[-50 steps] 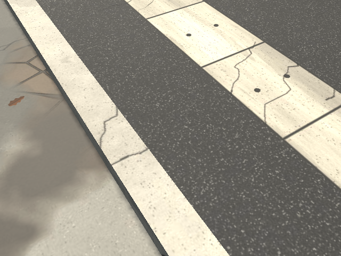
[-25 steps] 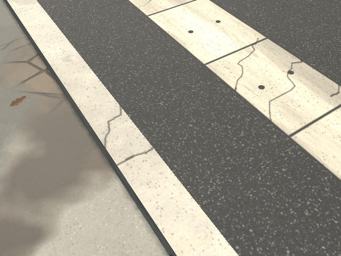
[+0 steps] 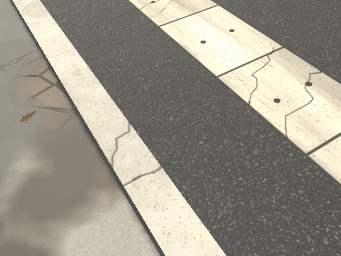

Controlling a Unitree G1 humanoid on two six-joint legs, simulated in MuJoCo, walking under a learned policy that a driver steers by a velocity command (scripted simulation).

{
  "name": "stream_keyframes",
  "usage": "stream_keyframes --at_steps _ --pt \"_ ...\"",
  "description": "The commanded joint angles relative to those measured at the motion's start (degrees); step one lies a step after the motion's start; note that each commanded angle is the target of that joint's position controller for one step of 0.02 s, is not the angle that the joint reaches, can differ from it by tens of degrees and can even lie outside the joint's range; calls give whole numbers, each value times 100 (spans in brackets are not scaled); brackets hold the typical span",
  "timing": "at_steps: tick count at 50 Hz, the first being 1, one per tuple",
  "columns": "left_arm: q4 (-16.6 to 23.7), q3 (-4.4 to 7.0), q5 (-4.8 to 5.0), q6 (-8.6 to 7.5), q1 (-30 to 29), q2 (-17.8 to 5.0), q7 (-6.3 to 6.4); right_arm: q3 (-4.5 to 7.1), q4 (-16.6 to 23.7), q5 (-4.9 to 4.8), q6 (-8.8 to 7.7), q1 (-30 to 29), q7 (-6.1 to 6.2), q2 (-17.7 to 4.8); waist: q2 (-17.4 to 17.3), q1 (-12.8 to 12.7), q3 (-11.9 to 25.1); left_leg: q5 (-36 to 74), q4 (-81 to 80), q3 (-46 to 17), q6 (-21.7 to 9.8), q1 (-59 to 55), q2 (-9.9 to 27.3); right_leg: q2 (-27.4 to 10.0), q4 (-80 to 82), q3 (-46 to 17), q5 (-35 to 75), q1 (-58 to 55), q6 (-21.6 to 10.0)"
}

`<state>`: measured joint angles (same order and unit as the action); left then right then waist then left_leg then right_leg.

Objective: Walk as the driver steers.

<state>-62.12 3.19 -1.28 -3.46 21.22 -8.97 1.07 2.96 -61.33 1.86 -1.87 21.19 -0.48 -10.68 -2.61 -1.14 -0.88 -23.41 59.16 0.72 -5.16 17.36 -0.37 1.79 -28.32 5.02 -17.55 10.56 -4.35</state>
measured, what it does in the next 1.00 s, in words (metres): climbs, turning right: left foot, then right foot 0.11 m higher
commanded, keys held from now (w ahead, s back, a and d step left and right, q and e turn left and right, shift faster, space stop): w+e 0.92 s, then e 0.08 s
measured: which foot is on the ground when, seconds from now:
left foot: up 0.00-0.38, down 0.40-0.86, up 0.88-1.00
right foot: down 0.00-0.40, up 0.42-0.82, down 0.84-1.00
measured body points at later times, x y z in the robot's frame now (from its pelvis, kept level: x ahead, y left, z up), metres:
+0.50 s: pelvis +0.27 +0.04 -0.01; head +0.31 +0.04 +0.44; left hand +0.36 +0.28 -0.15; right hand +0.35 -0.23 -0.13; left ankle +0.33 +0.14 -0.74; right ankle +0.11 -0.05 -0.53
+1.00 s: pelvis +0.55 -0.10 +0.07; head +0.57 -0.12 +0.52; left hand +0.65 +0.13 -0.07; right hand +0.56 -0.39 -0.03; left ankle +0.54 +0.11 -0.46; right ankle +0.51 -0.16 -0.63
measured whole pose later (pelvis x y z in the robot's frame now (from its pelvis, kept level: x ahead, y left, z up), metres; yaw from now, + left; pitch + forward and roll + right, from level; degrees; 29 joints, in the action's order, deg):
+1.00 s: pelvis +0.55 -0.10 +0.07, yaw -29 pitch +7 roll -1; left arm -54.0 -0.1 -1.7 -4.8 25.2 -13.8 -5.0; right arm 1.3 -41.1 5.2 -3.3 11.6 -1.8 -15.9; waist -1.9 -2.4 5.5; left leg -11.8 95.7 -9.7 -3.6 40.8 1.4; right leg 8.8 -47.4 -1.3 -23.8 30.5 -5.8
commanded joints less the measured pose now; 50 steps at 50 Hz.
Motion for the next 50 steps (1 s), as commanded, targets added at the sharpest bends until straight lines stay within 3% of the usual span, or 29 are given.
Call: stream_keyframes --at_steps 1,4,8,12,15,18,19,20,21,22,24,27,29,30,32,34,35,36,37,38,40,41,42,43,44,45,47,49,50 --pt "-46 28 29 -44 690 -511 15 43 595 79 -206 -567 -158 -175 411 66 -838 758 1540 -152 -38 2776 491 -1746 2150 -2669 -1378 -822 -796" --pt "-212 -48 31 -166 1071 -409 1 22 721 92 -111 -692 -210 -55 556 126 -633 962 2173 188 211 3240 460 -1424 1905 -2063 586 -892 -869" --pt "-148 -90 3 -228 1261 -470 20 -60 1530 116 -42 -2027 -214 -126 530 -15 -756 1071 1745 341 463 3991 597 -1308 2083 -1821 1539 -665 -991" --pt "102 -92 37 -209 1020 -503 96 -142 2006 -25 -26 -2535 -224 -133 746 -27 -604 1858 -437 383 465 2775 455 -1052 2143 -1409 3067 -482 -793" --pt "250 -33 7 -174 797 -696 110 -133 2001 -120 25 -2057 -19 -146 1162 169 -210 1698 -1276 589 215 1520 94 -1138 1633 -1291 5003 -976 -617" --pt "253 80 89 -115 1006 -896 9 74 1761 -158 -184 -1006 166 -624 606 501 534 1921 -2674 935 252 -594 -344 -713 -1086 -1219 6549 -1065 -360" --pt "390 110 159 -152 755 -927 -52 175 1510 -177 -293 -372 175 -732 634 758 718 3164 -3555 737 364 -1928 -107 -499 -2170 -1312 5392 -218 -260" --pt "592 78 187 -198 411 -628 -42 251 1327 38 -379 280 149 -1003 437 920 958 3476 -3381 22 393 -3349 879 -88 -3415 -1306 1988 1335 -229" --pt "908 -13 328 -244 776 108 107 306 1308 285 -354 675 49 -1492 -1261 409 1578 8048 -2475 -1927 -49 -4414 2952 286 -5834 -1082 -1391 2756 -75" --pt "1074 60 425 -197 816 -221 184 352 1384 148 -198 567 -7 -1481 -1325 531 2485 5929 -3443 -2849 -1037 -3886 3193 107 -7249 -987 -742 2867 -13" --pt "1517 58 104 -11 -829 -144 156 121 1259 134 -206 -23 -6 -439 -494 508 801 1174 -4385 -2188 -958 -2339 2589 -309 -8846 -419 -626 4381 -157" --pt "2374 -208 25 288 -1881 498 -17 -35 579 56 -401 624 59 -49 -365 160 -232 351 -4640 -1113 -335 -1161 2372 -509 -10310 -1008 -999 5932 -534" --pt "2882 -395 35 388 -2088 673 -23 -102 466 83 -489 392 0 -34 -8 -376 -458 -285 -5031 -507 47 -159 2278 -441 -9827 -1183 -854 6051 -611" --pt "3016 -393 78 417 -2021 446 -51 -89 631 103 -482 -85 -37 -267 31 -678 -576 -325 -5494 86 140 654 2029 -394 -8674 -855 -591 5441 -534" --pt "3159 -267 4 493 -2173 42 -81 -98 851 92 -514 -425 11 -488 92 -744 -656 753 -5730 961 68 1243 1624 -256 -7734 -391 83 4693 -338" --pt "3277 -287 -66 540 -2283 57 -125 -32 814 -13 -548 -142 71 -704 -90 -662 -497 2138 -5728 1508 -64 632 1313 -447 -6667 -7 234 4306 -325" --pt "3488 -565 111 459 -2313 -99 -660 1 743 817 -585 -363 -231 -1082 63 -732 295 3422 -5767 1474 -585 895 1341 -582 -5954 -246 456 3431 -767" --pt "3448 -518 78 508 -2251 -175 -858 172 880 704 -548 -363 -328 -1553 -294 -686 373 4964 -5820 1422 -922 243 1671 -318 -5598 -111 89 3237 -587" --pt "3413 -538 94 579 -2222 -256 -910 181 831 587 -528 -205 -397 -1579 -233 -633 460 6374 -5475 1460 -1040 -668 1891 -230 -5138 -41 -151 3581 -532" --pt "3292 -578 62 634 -1890 -171 -908 239 812 461 -517 112 -395 -1731 -400 -613 462 7478 -4974 1467 -1077 -1967 2149 -139 -4446 2 -544 4134 -392" --pt "3272 -641 37 686 -1850 -232 -813 292 810 453 -383 585 -332 -1797 -789 -376 575 9809 -4123 1350 -1197 -3477 2466 299 -3011 350 -837 4241 -283" --pt "3152 -569 141 624 -1542 -401 -721 306 900 547 -267 587 -337 -1837 -997 -441 794 10614 -3519 1474 -1153 -3543 2376 665 -2259 481 -366 3477 -393" --pt "2845 -351 204 544 -582 -724 -516 275 960 797 -242 835 -341 -1635 -912 -552 1303 9958 -2008 1468 -736 -2198 2199 925 -2178 -186 653 1380 -767" --pt "2464 -195 299 394 638 -1331 -278 2 1451 1096 -302 1153 -510 -917 618 -531 3053 5223 157 973 -24 682 1562 -152 -1794 -2998 2104 -2118 -2055" --pt "2095 -55 -108 339 1608 -1991 -353 221 1474 497 -242 536 -680 -1435 578 -998 2836 985 1855 -185 352 2340 119 -870 -22 -5509 1951 -2508 -2100" --pt "1578 210 -178 53 1851 -2249 -368 43 1997 199 -249 -188 -573 -920 659 -1060 1459 1028 3308 -1063 330 4041 -175 -1222 120 -5038 1102 -2191 -1582" --pt "1129 -239 -101 -356 869 -923 -589 -78 2321 402 -313 -794 -186 -854 1010 -283 709 994 4470 -1266 154 4419 -128 -840 -183 -3840 1446 -499 -1497" --pt "1090 -428 -59 -413 -294 -364 -690 -264 2651 275 -164 -884 26 -445 465 592 890 858 4440 -978 76 3807 -55 -549 -184 -2932 3203 892 -1312" --pt "1172 -411 2 -408 -542 -428 -682 -240 2803 190 -146 -985 86 -657 353 689 977 287 3990 -739 215 3681 54 -540 3 -2615 3828 898 -1204"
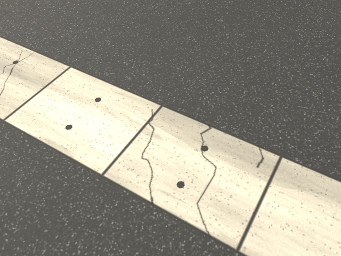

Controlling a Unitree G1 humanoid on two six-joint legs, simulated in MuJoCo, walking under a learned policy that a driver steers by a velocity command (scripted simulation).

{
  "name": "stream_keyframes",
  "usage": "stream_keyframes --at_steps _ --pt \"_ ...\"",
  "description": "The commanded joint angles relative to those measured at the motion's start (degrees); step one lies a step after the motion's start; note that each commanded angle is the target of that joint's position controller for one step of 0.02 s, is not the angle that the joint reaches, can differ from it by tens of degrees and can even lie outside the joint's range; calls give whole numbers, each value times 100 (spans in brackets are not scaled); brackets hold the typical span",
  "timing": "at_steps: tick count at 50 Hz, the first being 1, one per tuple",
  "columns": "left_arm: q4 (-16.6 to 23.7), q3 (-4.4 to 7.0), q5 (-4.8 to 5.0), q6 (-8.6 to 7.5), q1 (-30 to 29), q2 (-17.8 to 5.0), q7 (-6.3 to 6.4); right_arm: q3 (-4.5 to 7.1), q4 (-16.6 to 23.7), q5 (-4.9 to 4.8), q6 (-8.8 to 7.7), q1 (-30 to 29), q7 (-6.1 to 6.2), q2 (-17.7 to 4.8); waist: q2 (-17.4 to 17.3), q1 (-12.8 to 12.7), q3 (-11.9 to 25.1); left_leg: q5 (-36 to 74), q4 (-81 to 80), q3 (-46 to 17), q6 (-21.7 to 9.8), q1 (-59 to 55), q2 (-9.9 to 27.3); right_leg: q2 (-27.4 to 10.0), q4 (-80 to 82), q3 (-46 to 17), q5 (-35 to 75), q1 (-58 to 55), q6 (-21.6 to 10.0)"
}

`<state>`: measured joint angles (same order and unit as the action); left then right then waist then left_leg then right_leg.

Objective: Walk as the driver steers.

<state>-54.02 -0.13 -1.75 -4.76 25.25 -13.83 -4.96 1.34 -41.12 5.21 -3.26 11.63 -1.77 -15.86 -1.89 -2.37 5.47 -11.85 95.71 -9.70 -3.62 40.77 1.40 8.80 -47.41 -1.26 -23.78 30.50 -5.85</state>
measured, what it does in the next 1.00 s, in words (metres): climbs, turning left: left foot, then right foot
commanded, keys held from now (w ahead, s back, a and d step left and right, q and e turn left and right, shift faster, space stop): e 0.08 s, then q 0.92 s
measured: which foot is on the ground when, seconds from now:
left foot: up 0.00-0.24, down 0.26-0.64, up 0.66-1.00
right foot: down 0.00-0.30, up 0.32-0.62, down 0.64-1.00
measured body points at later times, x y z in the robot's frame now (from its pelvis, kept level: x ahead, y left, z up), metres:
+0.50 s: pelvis +0.20 +0.03 +0.04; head +0.23 +0.02 +0.49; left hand +0.39 +0.28 -0.05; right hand +0.30 -0.25 -0.08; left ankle +0.30 +0.11 -0.70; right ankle +0.18 -0.13 -0.64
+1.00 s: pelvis +0.21 +0.02 +0.03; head +0.24 +0.03 +0.48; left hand +0.26 +0.33 -0.07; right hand +0.46 -0.17 -0.05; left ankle +0.19 +0.13 -0.69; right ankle +0.25 -0.13 -0.70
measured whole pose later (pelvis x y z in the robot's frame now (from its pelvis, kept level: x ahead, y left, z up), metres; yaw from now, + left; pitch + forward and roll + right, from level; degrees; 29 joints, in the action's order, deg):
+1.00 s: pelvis +0.21 +0.02 +0.03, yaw +17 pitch +3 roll +0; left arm -39.5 4.4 0.8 0.6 10.1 -15.4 3.4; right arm 3.9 -34.2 -1.3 3.0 8.3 -1.4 -15.3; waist 0.3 -1.8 -0.2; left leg -16.8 38.4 2.1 1.2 22.7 0.9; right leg -7.2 -32.6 6.4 -16.3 18.4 2.8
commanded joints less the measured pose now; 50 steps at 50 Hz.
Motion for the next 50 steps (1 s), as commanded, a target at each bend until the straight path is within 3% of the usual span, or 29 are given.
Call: stream_keyframes --at_steps 1,4,5,8,10,12,13,14,15,16,17,18,19,20,21,23,24,25,27,31,32,33,34,35,36,38,44,48,50 --pt "508 -44 26 -328 -1254 -61 -27 -13 865 -270 -61 -228 282 -378 50 844 438 -1012 -502 515 289 987 6 -1100 2148 -1787 4488 -940 -863" --pt "448 73 -192 -596 -418 -524 249 -18 813 -404 -325 -442 367 -380 345 561 232 -845 -1794 892 842 399 156 -899 2242 -1656 4880 -1141 -428" --pt "531 148 -128 -628 -359 -668 296 -59 748 -405 -315 -543 275 -313 260 451 79 -512 -2601 1002 915 185 176 -827 2266 -1407 4848 -1109 -336" --pt "657 365 266 -545 -133 -973 279 -150 743 -300 -142 -1294 -149 -4 465 111 -310 1101 -5081 1188 839 -857 104 -870 2359 -1252 4639 -882 -132" --pt "587 486 294 -456 123 -1134 212 -85 619 -375 -196 -1509 -262 -223 599 12 -449 1790 -5827 1164 741 -853 -24 -1324 2149 -1541 4895 -1476 77" --pt "682 499 247 -429 -40 -1132 190 72 278 -402 -376 -1070 -173 -599 497 178 -279 2074 -6361 1328 504 -1455 -154 -1369 1556 -1497 5831 -1838 442" --pt "814 472 235 -428 -278 -1123 149 146 -17 -477 -486 -411 -50 -745 400 449 17 2611 -6513 1452 272 -2449 -284 -1120 1096 -1349 6424 -1638 731" --pt "1012 391 160 -411 -352 -888 69 167 -258 -550 -581 446 91 -957 7 535 1034 4492 -6282 899 -518 -4291 203 -820 340 -1261 6074 -1151 1000" --pt "1095 174 -44 -410 402 -142 131 185 -277 -616 -560 841 80 -1054 -1278 255 2584 6488 -6160 -1068 -2214 -6383 1694 -287 -1670 -1083 1920 -128 1539" --pt "1099 298 0 -249 314 -470 192 185 -285 -366 -446 1037 61 -814 -916 436 2586 5819 -6970 -2533 -2512 -6492 2201 -44 -2648 -773 -1585 751 1746" --pt "1374 391 22 -26 -360 -799 246 337 -249 -298 -409 553 92 -1068 -108 374 1382 3899 -7399 -2361 -1926 -5205 1959 -369 -3138 -821 -1468 961 1463" --pt "1463 451 -116 86 -575 -973 384 326 -90 -383 -391 -278 114 -895 142 25 556 2728 -7723 -1813 -1621 -3824 1644 -707 -3023 -770 -1190 941 1376" --pt "1389 447 -334 126 -439 -995 482 228 5 -447 -379 -668 122 -597 88 -177 437 2419 -7977 -1448 -1615 -2978 1402 -976 -2442 -757 -1096 462 1258" --pt "1396 354 -468 122 -549 -759 513 194 41 -486 -419 -771 125 -428 19 -273 191 2255 -8137 -1182 -1610 -2198 1217 -1177 -2050 -648 -1144 35 1198" --pt "1407 301 -442 132 -539 -617 535 268 85 -477 -441 -809 132 -563 27 -320 232 1978 -8245 -966 -1563 -1673 989 -1177 -1885 -437 -1055 -502 1176" --pt "1347 250 -181 212 -356 -543 478 406 195 -450 -517 -907 137 -846 34 -311 270 1538 -8342 -420 -1371 -1227 546 -993 -1329 -28 -333 -1041 1209" --pt "1640 305 417 260 -1325 -541 721 534 214 -601 -144 -601 215 -1159 42 138 -139 1568 -8051 -564 -1185 -1746 647 -920 -469 -90 -43 -164 1023" --pt "1727 239 404 277 -1494 -490 841 550 209 -626 53 -225 286 -1159 33 256 155 1451 -7933 -762 -1157 -2018 709 -837 -106 -213 144 -236 1006" --pt "1682 267 340 332 -1274 -529 895 541 333 -577 283 -65 345 -1070 -550 226 515 532 -7926 -996 -1045 -2190 714 -682 344 -259 431 -557 972" --pt "1604 389 255 379 -1076 -626 823 508 529 -660 446 -171 380 -841 -777 73 367 -664 -7718 -1131 -542 -1661 416 -595 1822 -74 1192 -1489 728" --pt "1605 470 201 381 -896 -807 835 481 555 -658 451 -102 384 -721 -620 23 361 -1050 -7387 -991 -293 -1173 224 -1046 2207 -331 1117 -2076 520" --pt "1681 574 57 416 -721 -1175 879 382 648 -594 427 -70 350 -345 303 13 427 -1869 -6031 -393 39 -323 -224 -2389 2580 -1452 1091 -2709 -4" --pt "1718 663 -150 448 -1068 -1435 837 405 909 -595 329 -254 317 -319 1878 202 133 -2184 -4583 605 302 452 -799 -3346 3046 -2785 2098 -2161 -762" --pt "1903 599 -193 382 -1340 -1119 861 517 802 -546 282 -115 283 -721 1497 261 200 -1960 -3464 258 458 350 -461 -3343 2962 -2648 2562 -2037 -968" --pt "1978 544 -73 332 -1706 -857 875 584 638 -586 335 145 269 -875 1079 417 168 -1653 -2977 311 545 305 -427 -2985 2794 -1988 2924 -2015 -729" --pt "2004 503 128 293 -1969 -712 852 566 483 -550 497 385 317 -745 802 481 40 -1203 -2288 478 751 229 -322 -2543 2619 -1157 3427 -1966 -475" --pt "1836 643 141 499 -1566 -982 919 289 1075 -629 558 -501 164 -161 1236 43 21 -916 -4229 1079 839 -625 -22 -2413 2571 -226 3166 -2148 -493" --pt "1754 754 260 486 -1493 -1207 861 411 1123 -668 574 -321 17 -430 1441 66 25 -735 -5621 1419 516 -1594 -147 -2669 2289 -199 2880 -2089 -401" --pt "1629 719 308 459 -1369 -1030 835 497 929 -642 568 161 36 -460 1135 275 29 166 -6882 1516 188 -2648 -432 -2433 1612 166 2358 -1629 24"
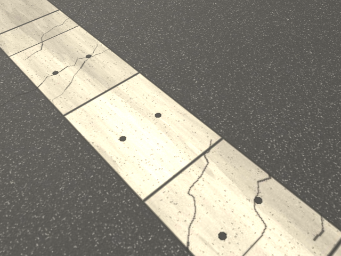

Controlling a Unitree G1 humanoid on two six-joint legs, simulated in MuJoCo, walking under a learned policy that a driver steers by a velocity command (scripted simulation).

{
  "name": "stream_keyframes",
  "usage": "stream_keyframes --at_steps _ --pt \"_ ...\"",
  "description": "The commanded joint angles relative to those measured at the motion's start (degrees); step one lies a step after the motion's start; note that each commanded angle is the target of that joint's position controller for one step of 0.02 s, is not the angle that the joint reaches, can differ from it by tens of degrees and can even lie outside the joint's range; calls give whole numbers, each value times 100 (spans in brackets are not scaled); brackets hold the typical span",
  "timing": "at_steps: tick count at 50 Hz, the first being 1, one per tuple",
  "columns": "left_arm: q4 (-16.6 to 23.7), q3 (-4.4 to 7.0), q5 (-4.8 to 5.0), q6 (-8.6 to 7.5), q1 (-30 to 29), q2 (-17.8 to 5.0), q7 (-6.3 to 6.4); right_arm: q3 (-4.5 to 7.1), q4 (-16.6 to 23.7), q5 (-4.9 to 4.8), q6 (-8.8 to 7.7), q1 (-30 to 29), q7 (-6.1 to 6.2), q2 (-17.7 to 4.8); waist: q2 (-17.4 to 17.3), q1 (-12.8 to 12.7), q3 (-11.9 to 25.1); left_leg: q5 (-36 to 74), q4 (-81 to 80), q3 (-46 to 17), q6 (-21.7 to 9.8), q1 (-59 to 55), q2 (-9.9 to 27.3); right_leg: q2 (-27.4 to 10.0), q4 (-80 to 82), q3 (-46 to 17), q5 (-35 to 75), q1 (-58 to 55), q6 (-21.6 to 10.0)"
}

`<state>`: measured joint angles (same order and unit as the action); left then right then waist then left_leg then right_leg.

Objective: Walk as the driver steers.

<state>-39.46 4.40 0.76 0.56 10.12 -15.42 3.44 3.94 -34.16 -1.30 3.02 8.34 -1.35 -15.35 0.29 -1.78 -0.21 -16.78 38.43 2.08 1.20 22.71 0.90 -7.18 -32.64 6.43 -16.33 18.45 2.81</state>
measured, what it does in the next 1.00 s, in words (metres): walks ahead: left foot, then right foot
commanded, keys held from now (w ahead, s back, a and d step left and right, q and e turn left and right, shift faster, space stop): q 0.14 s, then no key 0.24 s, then w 0.62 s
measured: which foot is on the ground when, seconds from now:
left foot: up 0.00-0.00, down 0.02-0.46, up 0.48-0.76, down 0.78-1.00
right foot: down 0.00-0.02, up 0.04-0.42, down 0.44-0.78, up 0.80-1.00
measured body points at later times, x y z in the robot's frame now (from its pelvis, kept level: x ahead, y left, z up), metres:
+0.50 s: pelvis +0.00 +0.01 +0.00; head +0.00 +0.00 +0.45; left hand +0.08 +0.29 -0.10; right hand +0.20 -0.20 -0.10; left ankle +0.00 +0.11 -0.72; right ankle +0.01 -0.12 -0.73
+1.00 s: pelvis +0.12 +0.10 +0.02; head +0.13 +0.12 +0.47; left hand +0.22 +0.38 -0.09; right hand +0.21 -0.15 -0.09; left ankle +0.07 +0.17 -0.73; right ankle +0.20 -0.06 -0.64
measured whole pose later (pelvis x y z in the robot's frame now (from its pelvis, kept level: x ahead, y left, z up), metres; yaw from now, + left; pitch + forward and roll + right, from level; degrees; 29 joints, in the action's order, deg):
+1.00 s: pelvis +0.12 +0.10 +0.02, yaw +11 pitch +2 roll +0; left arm -41.6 3.8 0.7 -4.4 12.5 -16.1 -0.4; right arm 2.7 -43.0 0.2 -4.8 23.6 -1.5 -12.9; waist 2.6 2.3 1.9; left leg -13.6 19.4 1.5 -3.9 8.0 -2.7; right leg -5.5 -62.7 -1.4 -8.3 37.4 -1.6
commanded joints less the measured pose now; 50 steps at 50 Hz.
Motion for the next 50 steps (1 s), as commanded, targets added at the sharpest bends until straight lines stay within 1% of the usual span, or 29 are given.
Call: stream_keyframes --at_steps 1,2,3,4,6,7,9,13,16,19,21,22,23,24,25,26,29,32,35,37,39,40,41,42,43,44,45,47,50 --pt "120 213 -71 -87 400 -606 -46 359 237 17 -85 700 56 -864 -28 189 674 2109 -1431 -606 -565 -1836 199 -444 -1015 -50 531 514 -338" --pt "561 52 -331 -123 60 -240 -58 518 426 165 -107 694 119 -1700 -2091 156 615 3968 -1529 -3005 -1676 -2472 1951 401 -2728 171 -2160 2490 214" --pt "667 141 -218 -184 -608 -570 -20 442 421 356 -227 1022 74 -1446 -1518 749 1160 3754 -1763 -3438 -2368 -2227 2245 558 -3696 -890 -2366 2612 210" --pt "638 192 -73 -168 -681 -721 2 367 391 367 -310 756 78 -1302 -1069 576 886 3298 -1760 -2895 -2131 -1977 1941 498 -4012 -1042 -1912 2646 135" --pt "424 235 -157 -90 -468 -703 93 276 473 86 -294 46 183 -973 -660 243 644 2614 -1668 -2206 -1497 -1537 1307 393 -3757 -1120 -997 2554 132" --pt "389 252 -188 -70 -330 -701 100 240 504 51 -260 -153 211 -922 -699 106 659 2648 -1661 -2002 -1396 -1169 1116 446 -3710 -1070 -708 2211 156" --pt "284 213 -158 -68 -85 -574 60 183 510 127 -245 -203 239 -797 -746 22 822 2609 -1661 -1798 -1376 -998 966 582 -3624 -950 -344 1869 187" --pt "307 62 -128 -69 -242 -327 13 159 393 154 -253 -48 286 -766 -813 189 838 1869 -1687 -1865 -1383 -1036 919 545 -2310 -944 -203 1464 173" --pt "338 45 -88 -81 -298 -379 -61 158 338 191 -226 -9 248 -829 -942 305 714 1210 -1731 -2090 -1469 -799 954 572 -1560 -872 -498 902 105" --pt "341 41 -43 -114 -231 -384 -137 91 283 175 -203 -12 199 -725 -952 312 535 978 -1666 -2345 -1455 -698 947 629 -667 -807 -515 375 -4" --pt "191 -16 -92 -172 177 -183 -232 -32 190 131 -207 60 196 -422 -735 70 648 -764 -1689 -2196 -1112 -282 584 731 690 -615 274 -746 -197" --pt "156 15 -159 -192 363 -337 -238 -33 124 144 -240 246 185 -404 -536 108 626 -1666 -1501 -2073 -849 216 346 477 518 -818 130 -1263 -366" --pt "176 80 -199 -203 708 -640 -211 -65 184 191 -294 191 166 -318 132 73 525 -2112 -641 -1635 -569 897 -47 -244 737 -1582 -437 -1561 -755" --pt "-48 221 -181 -222 1041 -1052 -254 -21 362 69 -383 -42 154 -362 1486 -2 261 -1581 416 -337 -279 1390 -660 -851 1674 -2942 -2289 -1162 -1462" --pt "85 244 -206 -276 833 -1086 -256 102 447 0 -467 -472 170 -784 1536 -221 -362 -1395 1299 -423 -175 1839 -347 -1337 2353 -3875 -3003 -800 -1823" --pt "85 211 -188 -325 713 -962 -192 188 418 -44 -498 -492 168 -875 1285 -119 -529 -1160 1905 -567 -145 2102 -170 -1341 2386 -3910 -2861 -801 -1800" --pt "58 134 -18 -400 634 -728 -142 132 159 57 -533 -105 95 -461 830 32 -380 -383 2067 -433 -114 2144 63 -858 2315 -2875 -1783 -1067 -1448" --pt "17 139 9 -399 643 -689 -189 9 120 61 -650 -313 4 -67 890 -78 -198 93 856 14 -126 957 -46 -345 2236 -1771 -608 -636 -1224" --pt "-60 194 77 -409 844 -891 -276 47 130 -9 -672 -329 -47 -194 1004 -132 -122 -125 -37 111 -166 188 -107 -484 2076 -1729 -544 -531 -1342" --pt "-76 187 137 -389 774 -923 -323 107 -10 -47 -677 121 -61 -298 816 140 -96 327 -731 172 -285 -653 -159 -576 1798 -1799 -809 -194 -1310" --pt "-103 75 55 -389 753 -616 -352 241 -319 -66 -678 1114 -1 -512 475 587 157 333 -981 5 -429 -2066 -142 -274 799 -1487 -586 484 -1059" --pt "50 -80 -71 -425 564 -142 -381 342 -399 28 -711 1895 63 -964 -729 878 498 -268 -1616 -1674 -774 -2913 1085 305 -1410 -811 -746 1319 -640" --pt "370 -81 67 -562 580 -143 -327 450 -387 157 -750 2174 6 -1584 -2112 794 698 -1871 -2587 -4341 -1668 -3351 2140 856 -2987 -831 -1531 2868 -464" --pt "333 36 144 -643 460 -625 -309 317 -380 126 -832 1944 -36 -1146 -1342 749 307 -2454 -2796 -4540 -1813 -3028 2202 504 -3798 -1242 -1295 3282 -531" --pt "326 65 172 -672 286 -715 -338 208 -367 117 -872 1682 -42 -851 -992 609 -91 -2238 -2746 -3881 -1654 -2698 1999 290 -3910 -1238 -679 3483 -645" --pt "237 42 102 -670 275 -607 -338 157 -321 139 -883 1397 -47 -731 -616 473 -190 -1579 -2759 -3252 -1509 -2380 1704 128 -3817 -1170 -160 3331 -654" --pt "217 46 17 -664 255 -562 -346 126 -315 151 -872 1176 -50 -649 -524 358 -248 -920 -2808 -2770 -1410 -2115 1480 14 -3558 -1162 202 3177 -623" --pt "132 36 1 -603 316 -456 -387 81 -365 174 -878 1102 -21 -545 -631 233 -207 66 -2960 -2041 -1283 -1799 1161 -56 -3293 -1050 729 2814 -526" --pt "151 -5 -57 -530 -10 -343 -379 66 -577 140 -894 1363 35 -541 -427 289 -229 1307 -3018 -1426 -1280 -1863 1043 -2 -2675 -906 1319 2948 -327"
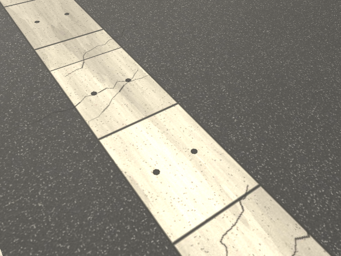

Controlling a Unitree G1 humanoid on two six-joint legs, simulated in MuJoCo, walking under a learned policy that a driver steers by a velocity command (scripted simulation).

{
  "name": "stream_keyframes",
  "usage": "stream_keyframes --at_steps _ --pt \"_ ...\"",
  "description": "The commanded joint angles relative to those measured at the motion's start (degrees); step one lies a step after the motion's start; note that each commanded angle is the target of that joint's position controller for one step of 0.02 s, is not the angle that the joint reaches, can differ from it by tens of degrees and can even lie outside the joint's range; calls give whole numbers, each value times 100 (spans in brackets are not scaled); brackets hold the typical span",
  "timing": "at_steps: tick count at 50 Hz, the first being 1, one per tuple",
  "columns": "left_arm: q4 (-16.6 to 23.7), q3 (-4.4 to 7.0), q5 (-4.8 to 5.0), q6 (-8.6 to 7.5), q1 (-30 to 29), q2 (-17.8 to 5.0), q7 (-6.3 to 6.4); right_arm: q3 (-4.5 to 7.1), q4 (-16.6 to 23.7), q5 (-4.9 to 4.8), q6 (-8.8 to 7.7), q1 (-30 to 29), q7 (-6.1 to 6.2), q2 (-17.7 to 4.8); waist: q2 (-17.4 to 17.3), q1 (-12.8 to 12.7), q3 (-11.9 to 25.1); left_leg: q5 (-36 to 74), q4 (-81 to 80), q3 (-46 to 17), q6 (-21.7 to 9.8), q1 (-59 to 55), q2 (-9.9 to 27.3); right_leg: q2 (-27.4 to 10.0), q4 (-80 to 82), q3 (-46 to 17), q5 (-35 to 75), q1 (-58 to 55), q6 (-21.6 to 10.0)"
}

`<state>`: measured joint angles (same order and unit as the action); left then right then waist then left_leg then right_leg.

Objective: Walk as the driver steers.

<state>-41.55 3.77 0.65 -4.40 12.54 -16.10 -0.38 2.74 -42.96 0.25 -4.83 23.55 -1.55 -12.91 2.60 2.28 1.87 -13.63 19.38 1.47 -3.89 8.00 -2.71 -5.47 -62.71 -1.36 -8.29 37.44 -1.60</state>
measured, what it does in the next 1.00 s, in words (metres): walks ahead: right foot, then left foot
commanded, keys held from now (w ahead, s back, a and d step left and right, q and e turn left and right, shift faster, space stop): w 1.00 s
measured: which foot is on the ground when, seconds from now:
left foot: down 0.00-0.32, up 0.34-0.82, down 0.84-1.00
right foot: up 0.00-0.30, down 0.32-0.86, up 0.88-1.00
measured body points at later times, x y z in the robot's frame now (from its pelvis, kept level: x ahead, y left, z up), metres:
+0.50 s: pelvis +0.28 -0.06 -0.01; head +0.31 -0.06 +0.44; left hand +0.39 +0.21 -0.12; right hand +0.38 -0.33 -0.12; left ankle +0.25 +0.10 -0.66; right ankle +0.32 -0.13 -0.75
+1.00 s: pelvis +0.55 +0.01 -0.01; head +0.58 +0.03 +0.44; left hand +0.64 +0.29 -0.14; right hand +0.68 -0.25 -0.11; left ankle +0.60 +0.10 -0.75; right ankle +0.48 -0.13 -0.66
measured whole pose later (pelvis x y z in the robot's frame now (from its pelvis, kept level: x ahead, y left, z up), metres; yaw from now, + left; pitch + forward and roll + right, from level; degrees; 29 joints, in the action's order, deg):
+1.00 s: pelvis +0.55 +0.01 -0.01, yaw +0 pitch +2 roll +0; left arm -47.3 2.6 1.1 -4.4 15.7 -17.4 -0.5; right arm 2.6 -42.0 0.1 -4.5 12.4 -1.7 -15.0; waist 1.7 -0.1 -1.6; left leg -9.2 25.7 2.8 -3.5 18.4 -2.1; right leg -3.0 -65.8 -1.5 -20.2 26.1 -1.6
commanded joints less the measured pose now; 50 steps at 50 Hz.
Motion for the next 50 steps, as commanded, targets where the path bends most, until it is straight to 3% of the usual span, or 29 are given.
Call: stream_keyframes --at_steps 1,4,7,11,13,14,15,16,17,18,19,20,21,22,23,25,27,32,37,40,41,42,43,44,45,46,47,48,50 --pt "418 25 -61 -37 -464 -209 -3 180 240 -25 -86 -104 84 -788 -621 -74 -466 1316 -1106 -1196 -741 -413 1367 -153 697 -91 707 1056 163" --pt "581 -63 -20 -85 -1144 -50 -78 176 68 -52 -26 107 158 -873 -685 135 -529 1669 -1148 -812 -616 -377 1258 11 1902 86 1388 671 205" --pt "741 -93 42 -128 -1712 -48 -199 190 -99 -99 15 349 183 -981 -621 302 -711 1557 -1144 -740 -636 -573 1375 157 2648 201 1593 471 166" --pt "927 -85 74 -193 -2068 -141 -356 221 -286 -137 117 486 205 -1067 -683 260 -810 2195 -764 -757 -608 -1227 1660 310 3239 224 1062 348 -103" --pt "867 0 39 -200 -1711 -342 -352 268 -297 -132 159 379 235 -1219 -871 -9 -444 3877 -182 -690 -488 -1465 1658 579 3351 401 619 -411 -304" --pt "746 90 20 -185 -1183 -522 -308 286 -295 -124 187 299 248 -1285 -975 -319 -47 4967 476 -599 -416 -1493 1571 775 3400 554 484 -1178 -459" --pt "495 207 10 -163 -225 -772 -238 258 -255 -103 210 185 261 -1246 -949 -809 554 5299 1579 -406 -254 -1019 1338 756 3449 546 750 -2611 -676" --pt "278 298 -86 -133 949 -1187 -146 167 -80 27 193 189 286 -1032 -331 -1156 1516 3314 3433 -284 -80 451 1011 -417 3086 -762 1050 -4741 -1068" --pt "151 322 -96 -161 1132 -1452 -193 -76 -50 -12 78 1096 200 -194 1293 -600 2430 -1829 5461 -611 284 2711 -148 -1834 3710 -3802 -111 -6638 -2091" --pt "133 220 -25 -117 1161 -888 -156 73 -129 -167 -44 602 167 -881 798 -946 2249 -1846 6010 -1173 252 3328 78 -1629 4288 -4118 -924 -6403 -1904" --pt "166 148 -3 -84 666 -707 -106 143 111 -299 -106 -108 147 -1102 534 -872 1160 -1352 5970 -908 235 3668 376 -1404 4451 -3091 -761 -5477 -1614" --pt "203 101 -20 -69 258 -612 -92 119 200 -251 -142 -465 173 -1050 -72 -648 614 -808 5639 -719 233 3453 678 -1181 4618 -2423 -211 -4458 -1446" --pt "222 70 -75 -79 0 -510 -106 146 218 -143 -127 -624 196 -1003 -208 -444 244 -541 5301 -644 269 3192 841 -955 4791 -1988 277 -3661 -1372" --pt "224 37 -143 -111 -119 -409 -116 158 190 -119 -66 -459 191 -929 -68 -215 162 -350 5124 -694 277 2826 988 -781 4992 -1691 441 -3174 -1330" --pt "191 41 -134 -152 -158 -388 -130 140 149 -122 1 -313 199 -799 49 -106 139 -263 4968 -674 310 2626 1036 -705 5178 -1533 450 -2894 -1360" --pt "68 61 -72 -234 -133 -466 -140 113 158 -88 108 -328 225 -669 78 -10 -38 -124 4619 -593 410 2605 1110 -653 5425 -1164 660 -2480 -1421" --pt "-44 98 -70 -244 -17 -607 -95 99 313 -33 130 -768 244 -664 27 -74 -252 396 4077 -547 520 2892 1170 -597 5569 -882 850 -2362 -1417" --pt "-238 125 14 -156 430 -822 -26 9 548 -54 32 -1828 155 -512 -60 -477 -408 1890 2124 -335 499 2762 965 -361 5534 -326 987 -2651 -1097" --pt "-507 152 67 -15 927 -961 -12 11 864 -134 -33 -2615 -11 -604 -2 -755 -549 1562 1264 -290 337 2951 768 -753 5121 -511 903 -3608 -1041" --pt "-571 191 74 86 884 -1082 39 68 882 -127 -78 -2389 -86 -767 170 -515 -367 882 959 -174 96 2428 575 -904 4610 -584 1725 -3994 -875" --pt "-558 189 81 115 746 -1105 52 142 757 -106 -88 -1905 -74 -887 182 -202 -88 874 745 4 -35 1683 393 -750 4048 -416 2609 -3950 -763" --pt "-537 125 47 127 742 -944 64 286 499 -78 -89 -1030 -23 -1175 65 177 521 1032 750 8 -234 339 389 -434 2993 -156 2981 -3570 -596" --pt "-357 -22 -116 99 741 -603 80 408 328 -11 -63 78 46 -1641 -656 550 1475 1407 986 -1291 -652 -1467 1553 -49 1101 152 1400 -2354 -351" --pt "-300 -169 -31 -27 1434 -81 27 452 228 -9 -43 178 5 -1895 -2131 136 2015 130 309 -3907 -1499 -3093 2548 914 -559 -23 -2305 -106 -42" --pt "-369 -40 75 -116 1024 -709 -8 306 299 -72 -25 130 1 -1296 -1422 403 1725 -561 -36 -4034 -1322 -2940 2413 605 -1122 -599 -2445 567 -76" --pt "-197 21 167 -169 501 -896 -36 237 340 -74 -17 -253 22 -1125 -1094 355 955 -346 -142 -3204 -1105 -2241 2240 346 -1140 -460 -1907 843 -119" --pt "-147 3 120 -177 246 -809 -15 204 389 -52 -7 -624 19 -1057 -608 176 538 244 -263 -2640 -1009 -1466 2021 86 -905 -300 -1416 659 -82" --pt "-124 23 28 -151 130 -759 -5 169 406 -23 -9 -875 -1 -923 -507 20 204 714 -454 -2238 -982 -835 1819 -69 -575 -271 -1108 463 -28" --pt "-179 15 20 -40 371 -584 -5 146 385 8 -69 -1032 -16 -821 -724 -252 122 1098 -794 -1818 -991 -210 1617 -224 -276 -287 -788 -66 64"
